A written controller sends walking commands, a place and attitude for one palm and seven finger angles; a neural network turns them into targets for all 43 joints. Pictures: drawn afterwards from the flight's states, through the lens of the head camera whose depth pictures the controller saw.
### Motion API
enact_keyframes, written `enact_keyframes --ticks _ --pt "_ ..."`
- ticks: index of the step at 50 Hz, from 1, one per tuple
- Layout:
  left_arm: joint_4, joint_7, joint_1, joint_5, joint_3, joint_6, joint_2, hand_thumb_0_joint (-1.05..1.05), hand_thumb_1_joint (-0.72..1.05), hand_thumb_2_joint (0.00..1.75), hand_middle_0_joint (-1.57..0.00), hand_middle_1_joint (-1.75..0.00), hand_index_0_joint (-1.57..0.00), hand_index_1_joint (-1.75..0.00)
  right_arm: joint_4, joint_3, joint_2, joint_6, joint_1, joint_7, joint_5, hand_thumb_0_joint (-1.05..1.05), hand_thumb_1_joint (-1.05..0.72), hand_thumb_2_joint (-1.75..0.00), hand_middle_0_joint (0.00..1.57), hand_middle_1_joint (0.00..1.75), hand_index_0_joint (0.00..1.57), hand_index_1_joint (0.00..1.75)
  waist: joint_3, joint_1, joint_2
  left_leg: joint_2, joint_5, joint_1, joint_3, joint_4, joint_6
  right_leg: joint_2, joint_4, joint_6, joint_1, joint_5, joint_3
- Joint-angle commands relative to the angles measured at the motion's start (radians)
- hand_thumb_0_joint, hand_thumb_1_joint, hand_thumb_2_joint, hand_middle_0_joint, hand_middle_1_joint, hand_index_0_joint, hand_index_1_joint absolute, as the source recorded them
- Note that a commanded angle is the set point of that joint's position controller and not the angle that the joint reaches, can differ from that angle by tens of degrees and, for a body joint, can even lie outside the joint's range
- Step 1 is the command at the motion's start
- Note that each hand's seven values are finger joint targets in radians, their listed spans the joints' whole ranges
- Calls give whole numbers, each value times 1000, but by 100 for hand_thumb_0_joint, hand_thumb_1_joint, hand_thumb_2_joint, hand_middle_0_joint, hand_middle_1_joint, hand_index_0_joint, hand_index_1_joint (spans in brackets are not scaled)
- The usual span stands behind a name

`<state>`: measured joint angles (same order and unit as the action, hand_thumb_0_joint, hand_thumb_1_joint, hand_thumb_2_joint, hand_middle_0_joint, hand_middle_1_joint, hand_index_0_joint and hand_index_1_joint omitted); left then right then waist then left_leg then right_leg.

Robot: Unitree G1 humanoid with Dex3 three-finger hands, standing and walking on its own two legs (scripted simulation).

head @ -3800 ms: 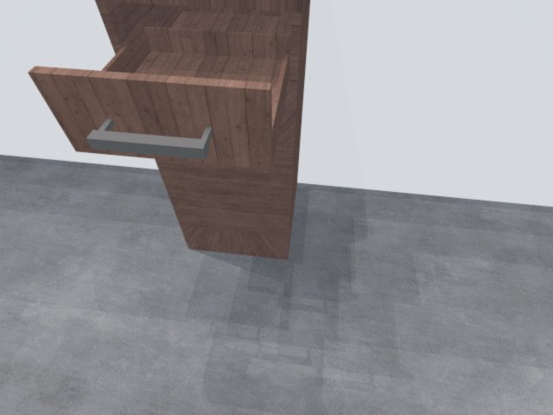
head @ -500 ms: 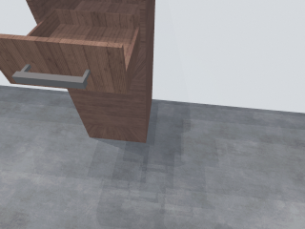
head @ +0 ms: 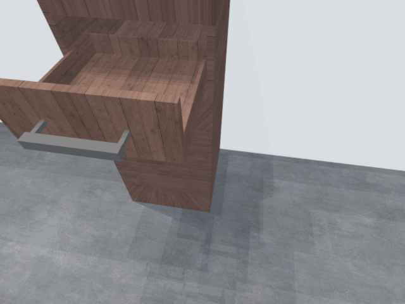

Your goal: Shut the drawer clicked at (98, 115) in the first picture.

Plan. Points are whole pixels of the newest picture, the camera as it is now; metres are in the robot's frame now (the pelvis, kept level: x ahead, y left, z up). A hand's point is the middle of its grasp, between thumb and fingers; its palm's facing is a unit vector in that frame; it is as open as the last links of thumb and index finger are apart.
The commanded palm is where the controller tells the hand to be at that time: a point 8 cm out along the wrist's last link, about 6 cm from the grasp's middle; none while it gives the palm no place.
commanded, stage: come to a stop and stand still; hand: left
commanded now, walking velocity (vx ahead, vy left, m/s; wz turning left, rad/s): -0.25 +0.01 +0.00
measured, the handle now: (77, 138) +0.37 +0.27 +0.13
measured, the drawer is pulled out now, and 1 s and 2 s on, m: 0.28 0.28 0.28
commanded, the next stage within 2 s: look again from close up in 1.44 s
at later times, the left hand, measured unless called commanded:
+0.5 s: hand out of the picture +0.10 +0.20 -0.15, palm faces +0.03 -0.96 -0.27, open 7.4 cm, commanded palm none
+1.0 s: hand out of the picture +0.06 +0.21 -0.15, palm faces -0.02 -0.96 -0.27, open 7.4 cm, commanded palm none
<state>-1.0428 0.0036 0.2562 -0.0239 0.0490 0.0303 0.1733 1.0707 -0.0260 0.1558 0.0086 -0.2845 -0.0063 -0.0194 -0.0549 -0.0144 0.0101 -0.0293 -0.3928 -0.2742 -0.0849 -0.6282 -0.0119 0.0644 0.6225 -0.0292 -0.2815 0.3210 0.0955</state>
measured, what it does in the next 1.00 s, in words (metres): steps on the spot: left foot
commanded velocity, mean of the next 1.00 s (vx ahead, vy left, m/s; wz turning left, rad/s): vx -0.07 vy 0.02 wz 0.00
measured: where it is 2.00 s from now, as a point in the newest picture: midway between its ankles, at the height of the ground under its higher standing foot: outside the picture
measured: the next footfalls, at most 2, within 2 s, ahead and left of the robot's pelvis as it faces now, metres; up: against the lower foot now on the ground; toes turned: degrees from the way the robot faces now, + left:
left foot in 0.58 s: +0.09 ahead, +0.14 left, +0.00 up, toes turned +0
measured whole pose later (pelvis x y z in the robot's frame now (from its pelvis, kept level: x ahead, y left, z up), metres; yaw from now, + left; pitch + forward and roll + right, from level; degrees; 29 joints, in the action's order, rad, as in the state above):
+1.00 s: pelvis +0.01 +0.01 +0.01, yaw -2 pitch -1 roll +2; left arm -0.98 -0.02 0.28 -0.02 0.00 -0.02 0.19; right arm 0.96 -0.02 0.20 0.01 -0.29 -0.01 -0.03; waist 0.02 0.00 -0.03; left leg -0.01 -0.21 -0.27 -0.06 -0.50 -0.01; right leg 0.04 0.59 0.00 -0.25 0.32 0.02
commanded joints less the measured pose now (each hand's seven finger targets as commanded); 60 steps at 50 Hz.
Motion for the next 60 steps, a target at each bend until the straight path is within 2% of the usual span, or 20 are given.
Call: enact_keyframes --ticks 1,3,6,8,10,12,14,16,19,25,26,28,29,31,32,35,38,42,48,60 --pt "19 -34 2 0 23 0 143 0 90 90 -20 -30 -20 -30 -34 -12 49 -5 -18 -9 11 0 -90 -90 20 30 20 30 -74 37 189 -35 3 -41 55 14 -4 228 -312 -128 28 -450 -243" --pt "7 -43 18 13 16 -3 118 0 90 90 -20 -30 -20 -30 -1 -16 78 -12 -70 -21 15 0 -90 -90 20 30 20 30 38 37 90 -75 529 99 52 191 3 121 -111 -40 128 -774 -93" --pt "33 -58 38 12 25 -24 124 0 90 90 -20 -30 -20 -30 -17 -38 141 -5 -64 -36 13 0 -90 -90 20 30 20 30 101 21 -132 -176 1125 227 70 121 53 44 -7 15 69 -534 -24" --pt "56 -52 7 18 33 -37 121 0 90 90 -20 -30 -20 -30 -35 -49 167 6 -49 -44 9 0 -90 -90 20 30 20 30 92 28 -174 -231 1231 242 120 156 97 1 61 22 17 -181 -18" --pt "70 -44 -17 16 34 -50 103 0 90 90 -20 -30 -20 -30 -49 -57 181 12 -18 -44 -3 0 -90 -90 20 30 20 30 56 28 -184 -271 1175 227 167 186 146 -36 78 12 -14 106 -44" --pt "78 -37 17 12 41 -50 101 0 90 90 -20 -30 -20 -30 -70 -67 202 14 31 -44 -8 0 -90 -90 20 30 20 30 72 -1 -159 -251 1063 206 144 144 129 -39 -11 8 24 10 -57" --pt "73 -38 64 -2 51 -36 172 0 90 90 -20 -30 -20 -30 -99 -72 173 19 58 -41 9 0 -90 -90 20 30 20 30 147 -16 -7 -116 694 91 33 -37 24 92 -157 -27 194 -685 -174" --pt "56 -46 57 -1 55 -29 227 0 90 90 -20 -30 -20 -30 -120 -60 109 37 91 -30 15 0 -90 -90 20 30 20 30 114 -36 222 31 -196 -119 50 -302 -28 311 -193 -177 275 -1187 -326" --pt "75 -56 1 1 50 -36 201 0 90 90 -20 -30 -20 -30 -123 -50 105 44 144 -27 15 0 -90 -90 20 30 20 30 81 -18 153 14 -153 -217 106 -363 -29 250 -191 -179 328 -1090 -241" --pt "72 -54 -30 0 48 -32 210 0 90 90 -20 -30 -20 -30 -95 -35 98 29 89 -9 14 0 -90 -90 20 30 20 30 69 19 133 5 84 -4 54 57 -27 200 -187 -119 231 -746 -192" --pt "75 -49 -38 7 42 -33 205 0 90 90 -20 -30 -20 -30 -85 -34 110 21 62 -9 12 0 -90 -90 20 30 20 30 62 33 108 9 202 78 50 169 -20 167 -167 -85 174 -646 -181" --pt "81 -47 6 16 24 -44 137 0 90 90 -20 -30 -20 -30 -91 -44 211 5 54 -15 -3 0 -90 -90 20 30 20 30 89 14 -119 -205 532 174 260 238 89 31 -86 23 40 -147 -91" --pt "62 -79 89 13 -3 3 94 0 90 90 -20 -30 -20 -30 -166 -50 216 -17 81 -5 12 0 -90 -90 20 30 20 30 248 16 -216 -170 897 292 122 35 65 27 -57 17 28 -178 -118" --pt "124 -73 36 7 -1 -13 140 0 90 90 -20 -30 -20 -30 -216 -38 195 -15 64 -19 0 0 -90 -90 20 30 20 30 214 23 -367 -173 1088 243 190 70 67 -29 46 -1 -8 -70 -59" --pt "127 -68 28 10 -2 -20 135 0 90 90 -20 -30 -20 -30 -221 -36 195 -16 42 -25 1 0 -90 -90 20 30 20 30 199 27 -321 -183 1182 268 208 85 94 -43 62 -3 -39 62 -58" --pt "115 -52 54 5 -10 -32 124 0 90 90 -20 -30 -20 -30 -250 -32 186 -10 86 -29 2 0 -90 -90 20 30 20 30 112 -9 -112 -150 684 106 179 116 108 -23 -69 -5 24 -42 -88" --pt "127 -46 8 3 -16 -27 163 0 90 90 -20 -30 -20 -30 -242 -26 142 -3 57 -15 5 0 -90 -90 20 30 20 30 31 35 147 -18 195 47 84 98 34 80 -176 -42 -61 -99 -227" --pt "134 -40 5 5 -20 -38 160 0 90 90 -20 -30 -20 -30 -200 -20 144 -12 16 -9 -3 0 -90 -90 20 30 20 30 -25 28 2 -52 67 13 143 222 45 20 -178 -20 -107 124 -180" --pt "110 -35 55 4 -23 -33 144 0 90 90 -20 -30 -20 -30 -165 -15 141 -21 -11 -8 -6 0 -90 -90 20 30 20 30 -32 11 9 -57 -15 -43 159 286 45 15 -207 -15 -73 134 -177" --pt "25 -33 80 15 -39 -12 118 0 90 90 -20 -30 -20 -30 -45 9 104 -35 -74 -17 5 0 -90 -90 20 30 20 30 6 12 2 -62 223 56 102 243 25 32 -263 -19 -22 -20 -190"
